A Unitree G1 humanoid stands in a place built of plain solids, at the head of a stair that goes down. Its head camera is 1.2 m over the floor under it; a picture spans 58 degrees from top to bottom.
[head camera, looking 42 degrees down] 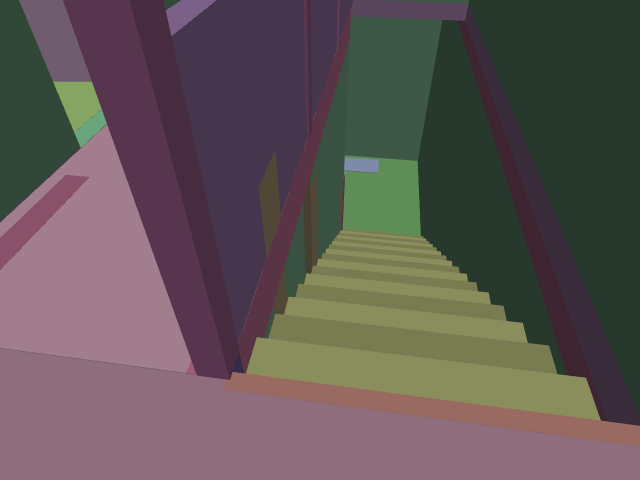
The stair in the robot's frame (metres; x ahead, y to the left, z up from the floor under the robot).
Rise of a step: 0.19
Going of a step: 0.26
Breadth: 1.20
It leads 8 degrees to the right of straight ahead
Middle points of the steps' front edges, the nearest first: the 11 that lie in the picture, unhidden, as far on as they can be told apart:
0.64 -0.31 0.00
0.90 -0.35 -0.19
1.16 -0.39 -0.37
1.42 -0.43 -0.56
1.69 -0.46 -0.75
1.95 -0.50 -0.93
2.21 -0.54 -1.12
2.47 -0.58 -1.31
2.73 -0.62 -1.50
3.00 -0.65 -1.68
3.26 -0.69 -1.87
